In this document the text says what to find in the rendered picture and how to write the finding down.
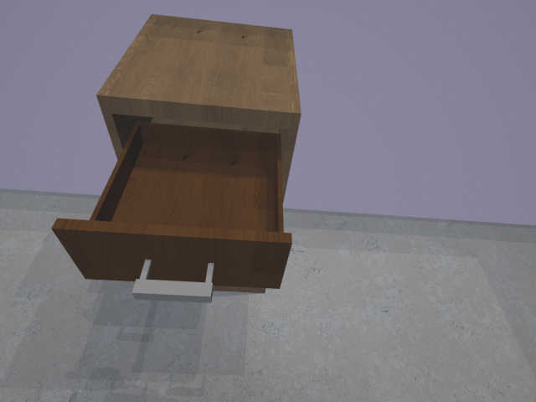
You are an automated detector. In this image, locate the drawer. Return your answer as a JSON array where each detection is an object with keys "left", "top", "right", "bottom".
[{"left": 51, "top": 121, "right": 292, "bottom": 289}]

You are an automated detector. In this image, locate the cabinet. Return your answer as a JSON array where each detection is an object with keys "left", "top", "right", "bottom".
[{"left": 96, "top": 14, "right": 302, "bottom": 293}]

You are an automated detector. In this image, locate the handle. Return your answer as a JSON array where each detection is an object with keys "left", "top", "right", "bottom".
[{"left": 132, "top": 260, "right": 214, "bottom": 303}]

